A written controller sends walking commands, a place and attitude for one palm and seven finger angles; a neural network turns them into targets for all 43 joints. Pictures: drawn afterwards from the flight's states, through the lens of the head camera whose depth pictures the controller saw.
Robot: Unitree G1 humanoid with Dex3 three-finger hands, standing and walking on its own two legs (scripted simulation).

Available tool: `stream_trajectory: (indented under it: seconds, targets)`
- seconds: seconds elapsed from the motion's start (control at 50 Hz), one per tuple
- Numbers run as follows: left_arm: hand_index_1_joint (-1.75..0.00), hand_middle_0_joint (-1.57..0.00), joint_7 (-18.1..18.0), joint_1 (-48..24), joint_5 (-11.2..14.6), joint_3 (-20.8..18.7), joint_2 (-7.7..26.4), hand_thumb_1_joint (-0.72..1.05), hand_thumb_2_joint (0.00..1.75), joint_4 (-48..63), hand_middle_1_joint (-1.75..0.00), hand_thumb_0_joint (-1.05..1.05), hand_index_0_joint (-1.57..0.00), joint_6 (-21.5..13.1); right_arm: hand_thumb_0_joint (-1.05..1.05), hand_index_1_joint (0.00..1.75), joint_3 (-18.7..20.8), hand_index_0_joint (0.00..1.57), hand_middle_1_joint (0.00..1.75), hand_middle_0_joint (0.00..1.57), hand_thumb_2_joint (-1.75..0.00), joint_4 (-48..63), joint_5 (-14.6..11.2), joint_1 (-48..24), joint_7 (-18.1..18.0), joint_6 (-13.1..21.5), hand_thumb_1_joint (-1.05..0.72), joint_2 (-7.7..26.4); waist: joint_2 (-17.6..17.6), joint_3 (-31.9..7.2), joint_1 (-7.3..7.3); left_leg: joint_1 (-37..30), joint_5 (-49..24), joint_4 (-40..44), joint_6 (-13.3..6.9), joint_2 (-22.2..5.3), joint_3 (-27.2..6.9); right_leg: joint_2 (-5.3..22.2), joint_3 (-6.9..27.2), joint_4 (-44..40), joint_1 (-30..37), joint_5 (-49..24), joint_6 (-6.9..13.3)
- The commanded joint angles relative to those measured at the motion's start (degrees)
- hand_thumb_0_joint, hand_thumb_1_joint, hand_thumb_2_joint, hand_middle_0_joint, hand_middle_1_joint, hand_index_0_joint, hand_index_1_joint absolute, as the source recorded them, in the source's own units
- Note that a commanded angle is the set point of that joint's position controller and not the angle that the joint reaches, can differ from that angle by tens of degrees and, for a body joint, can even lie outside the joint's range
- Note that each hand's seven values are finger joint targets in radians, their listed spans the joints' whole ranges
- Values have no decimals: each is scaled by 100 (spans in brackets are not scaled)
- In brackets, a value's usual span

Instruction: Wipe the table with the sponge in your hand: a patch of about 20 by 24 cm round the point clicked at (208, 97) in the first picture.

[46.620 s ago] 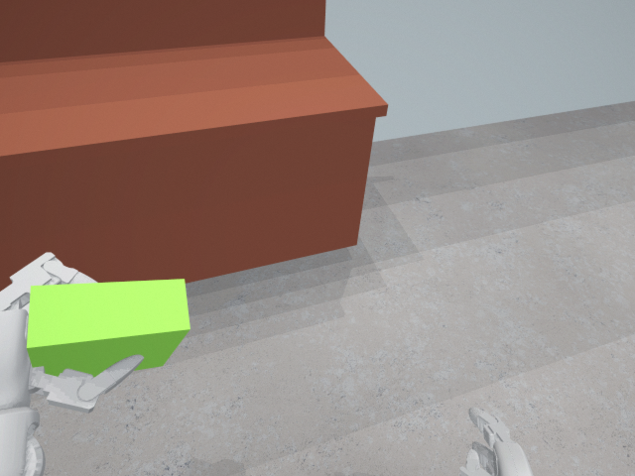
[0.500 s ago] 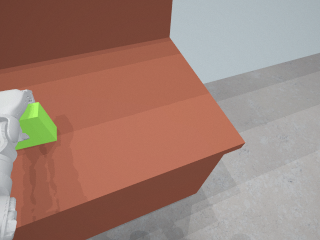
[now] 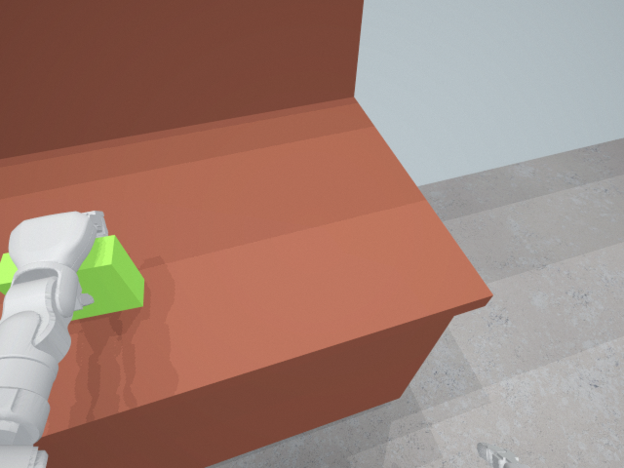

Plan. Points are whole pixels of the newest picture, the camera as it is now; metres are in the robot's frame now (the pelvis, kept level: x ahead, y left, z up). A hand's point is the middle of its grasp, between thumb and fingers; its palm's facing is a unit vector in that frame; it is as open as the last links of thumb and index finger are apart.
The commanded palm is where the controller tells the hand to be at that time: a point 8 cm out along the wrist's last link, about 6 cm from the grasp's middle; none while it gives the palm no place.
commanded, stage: wipe back along the first lane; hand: left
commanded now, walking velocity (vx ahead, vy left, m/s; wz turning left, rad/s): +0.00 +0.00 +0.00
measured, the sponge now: (84, 288) +0.34 +0.36 +0.00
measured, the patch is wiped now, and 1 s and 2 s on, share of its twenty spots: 1.00 1.00 1.00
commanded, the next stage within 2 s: lift the sponge slowly off the table in 0.52 s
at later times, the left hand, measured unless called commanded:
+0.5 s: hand (75, 308) +0.28 +0.32 +0.05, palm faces -0.07 -0.01 -1.00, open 9.3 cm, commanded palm +0.25 +0.31 +0.08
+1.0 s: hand (71, 325) +0.26 +0.32 +0.05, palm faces -0.09 -0.03 -1.00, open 9.3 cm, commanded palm +0.24 +0.31 +0.10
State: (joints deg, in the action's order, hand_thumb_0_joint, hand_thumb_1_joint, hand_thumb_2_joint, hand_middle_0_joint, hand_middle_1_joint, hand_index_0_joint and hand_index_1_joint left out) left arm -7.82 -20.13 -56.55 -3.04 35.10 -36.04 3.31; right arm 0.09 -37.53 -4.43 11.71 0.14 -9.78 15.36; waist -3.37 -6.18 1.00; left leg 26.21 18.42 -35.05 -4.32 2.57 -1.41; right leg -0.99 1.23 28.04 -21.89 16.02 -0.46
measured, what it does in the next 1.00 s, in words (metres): stands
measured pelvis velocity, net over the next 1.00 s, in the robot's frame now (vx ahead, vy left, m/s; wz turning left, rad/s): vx -0.01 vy -0.03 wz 0.01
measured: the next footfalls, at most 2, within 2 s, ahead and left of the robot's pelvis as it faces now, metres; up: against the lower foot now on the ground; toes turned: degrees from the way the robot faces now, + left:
none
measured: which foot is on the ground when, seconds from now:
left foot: down 0.00-1.00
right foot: down 0.00-1.00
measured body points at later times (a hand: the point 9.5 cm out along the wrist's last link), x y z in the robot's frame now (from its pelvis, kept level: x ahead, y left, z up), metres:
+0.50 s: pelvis +0.00 -0.02 +0.00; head +0.02 -0.04 +0.45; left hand +0.28 +0.32 +0.10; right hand +0.17 -0.26 -0.11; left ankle -0.02 +0.06 -0.73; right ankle -0.03 -0.15 -0.73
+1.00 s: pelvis -0.01 -0.03 +0.00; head +0.01 -0.05 +0.45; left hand +0.26 +0.31 +0.10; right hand +0.16 -0.27 -0.11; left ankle -0.02 +0.06 -0.73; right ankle -0.03 -0.15 -0.73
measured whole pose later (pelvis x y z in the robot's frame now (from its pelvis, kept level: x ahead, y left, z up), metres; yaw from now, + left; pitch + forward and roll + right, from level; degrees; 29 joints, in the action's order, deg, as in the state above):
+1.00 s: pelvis -0.01 -0.03 +0.00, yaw +1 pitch +4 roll -2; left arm -6.4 -2.3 -53.4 -5.0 32.6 -18.8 4.2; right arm 0.8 -39.5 -3.6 8.6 -2.7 -7.1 15.7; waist -4.6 -3.2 3.0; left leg 19.6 17.1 -32.4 -2.3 1.5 -2.4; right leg -2.0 0.4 27.1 -16.0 15.6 0.3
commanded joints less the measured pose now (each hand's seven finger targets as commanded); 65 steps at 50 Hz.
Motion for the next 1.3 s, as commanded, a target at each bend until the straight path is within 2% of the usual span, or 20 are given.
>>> stream_trajectory:
  seconds: [0.0, 0.06, 0.1, 0.14, 0.16, 0.2, 0.26, 0.32, 0.52, 0.64, 0.68, 0.72, 0.78, 0.84, 0.88, 0.9, 0.98, 1.1, 1.18, 1.28]
  targets:
    - [-160, -120, 189, -180, 184, -114, 703, 10, 130, 472, -160, 0, -120, 89, 0, 30, 340, 20, 30, 20, -90, 672, 11, -140, -31, 201, -90, 878, 167, -1045, 80, -1083, -2683, 407, 369, -280, -318, -284, -314, -102, 381, -1531, 471]
    - [-160, -120, 174, 82, 250, -276, 740, 10, 130, 833, -160, 0, -120, 103, 0, 30, 348, 20, 30, 20, -90, 697, 28, -279, -15, 240, -90, 883, 49, -1146, 164, -1155, -2813, 411, 362, -293, -338, -276, -261, -112, 471, -1617, 486]
    - [-160, -120, 159, 267, 253, -5, 459, 10, 130, 932, -160, 0, -120, 152, 0, 30, 355, 20, 30, 20, -90, 714, 23, -265, -3, 271, -90, 858, 121, -1096, 102, -1191, -2788, 380, 369, -290, -325, -284, -312, -96, 425, -1606, 460]
    - [-160, -120, 152, 385, 273, -44, 463, 10, 130, 1051, -160, 0, -120, 211, 0, 30, 361, 20, 30, 20, -90, 718, 26, -318, 1, 294, -90, 871, 273, -1041, 100, -1124, -2631, 393, 329, -280, -282, -272, -299, -123, 496, -1675, 453]
    - [-160, -120, 139, 536, 342, -341, 687, 10, 130, 1174, -160, 0, -120, 195, 0, 30, 355, 20, 30, 20, -90, 713, 28, -385, -7, 310, -90, 875, 234, -1103, 190, -1089, -2688, 416, 317, -265, -295, -269, -239, -117, 648, -1771, 476]
    - [-160, -120, 135, 658, 335, -80, 430, 10, 130, 1222, -160, 0, -120, 248, 0, 30, 344, 20, 30, 20, -90, 719, 24, -383, -8, 332, -90, 848, 281, -993, 132, -1080, -2601, 418, 331, -252, -277, -274, -293, -107, 599, -1743, 454]
    - [-160, -120, 109, 992, 418, -456, 720, 10, 130, 1444, -160, 0, -120, 246, 0, 30, 332, 20, 30, 20, -90, 718, 29, -501, -21, 369, -90, 869, 353, -1041, 238, -1002, -2590, 445, 286, -234, -266, -246, -209, -104, 832, -1962, 464]
    - [-160, -120, 112, 1132, 418, -232, 470, 10, 130, 1640, -160, 0, -120, 304, 0, 30, 334, 20, 30, 20, -90, 733, 30, -542, -22, 399, -90, 836, 327, -888, 203, -1036, -2414, 458, 264, -203, -212, -243, -250, -147, 782, -1956, 443]
    - [-160, -120, 87, 1777, 498, -561, 694, 10, 130, 1897, -160, 0, -120, 308, 0, 30, 289, 20, 30, 20, -90, 713, 46, -726, -103, 467, -90, 800, 472, -677, 300, -887, -2006, 503, 189, -113, -120, -209, -166, -179, 1037, -2129, 438]
    - [-160, -120, 77, 1313, 426, -528, 766, 10, 130, 1937, -160, 0, -120, 298, 0, 30, 305, 20, 30, 20, -90, 649, 56, -789, -181, 452, -90, 805, 312, -546, 226, -858, -1724, 519, 160, -76, -56, -210, -108, -242, 910, -1885, 429]
    - [-160, -120, 73, 1081, 389, -764, 1083, 10, 130, 2020, -160, 0, -120, 287, 0, 30, 314, 20, 30, 20, -90, 620, 69, -780, -216, 446, -90, 826, 245, -745, 280, -958, -1759, 522, 140, -49, -94, -210, -83, -257, 1021, -1861, 444]
    - [-160, -120, 89, 1141, 387, -666, 961, 10, 130, 2090, -160, 0, -120, 270, 0, 30, 309, 20, 30, 20, -90, 660, 68, -809, -230, 464, -90, 784, 207, -785, 278, -1006, -1828, 509, 139, -38, -85, -203, -102, -254, 1065, -1970, 441]
    - [-160, -120, 82, 878, 360, -878, 1250, 10, 130, 2231, -160, 0, -120, 203, 0, 30, 314, 20, 30, 20, -90, 602, 85, -840, -272, 455, -90, 801, 88, -941, 289, -1102, -1866, 522, 130, -39, -108, -213, -67, -249, 1129, -1924, 452]
    - [-160, -120, 77, 796, 362, -640, 1000, 10, 130, 2448, -160, 0, -120, 171, 0, 30, 325, 20, 30, 20, -90, 666, 94, -871, -281, 489, -90, 761, -19, -925, 239, -1178, -1895, 546, 131, -74, -109, -218, -130, -262, 1048, -1823, 449]
    - [-160, -120, 46, 924, 404, -966, 1286, 10, 130, 2512, -160, 0, -120, 133, 0, 30, 334, 20, 30, 20, -90, 647, 106, -874, -299, 507, -90, 768, -32, -1034, 334, -1253, -1995, 544, 117, -46, -136, -219, -88, -274, 1203, -1948, 460]
    - [-160, -120, 44, 788, 403, -830, 1178, 10, 130, 2482, -160, 0, -120, 136, 0, 30, 330, 20, 30, 20, -90, 635, 101, -864, -310, 498, -90, 765, 43, -933, 248, -1201, -1962, 548, 123, -77, -108, -223, -124, -263, 1124, -1926, 448]
    - [-160, -120, 20, 571, 376, -1000, 1386, 10, 130, 2675, -160, 0, -120, 117, 0, 30, 323, 20, 30, 20, -90, 607, 101, -931, -333, 507, -90, 761, -118, -947, 305, -1323, -1986, 614, 126, -61, -160, -231, -121, -301, 1147, -1806, 464]
    - [-160, -120, -9, 417, 348, -795, 1187, 10, 130, 3015, -160, 0, -120, 116, 0, 30, 330, 20, 30, 20, -90, 626, 112, -1014, -336, 554, -90, 697, -258, -900, 272, -1506, -2041, 699, 149, -114, -206, -251, -173, -359, 1067, -1567, 473]
    - [-160, -120, -25, -181, 259, -983, 1532, 10, 130, 2990, -160, 0, -120, 147, 0, 30, 294, 20, 30, 20, -90, 539, 120, -1045, -402, 554, -90, 717, -273, -875, 279, -1550, -1781, 820, 154, -99, -259, -267, -165, -452, 1049, -1233, 487]
    - [-160, -120, 9, -518, 231, -952, 1591, 10, 130, 2957, -160, 0, -120, 152, 0, 30, 250, 20, 30, 20, -90, 528, 117, -1109, -449, 555, -90, 684, -380, -974, 297, -1636, -1784, 896, 160, -70, -238, -249, -146, -524, 1181, -1235, 491]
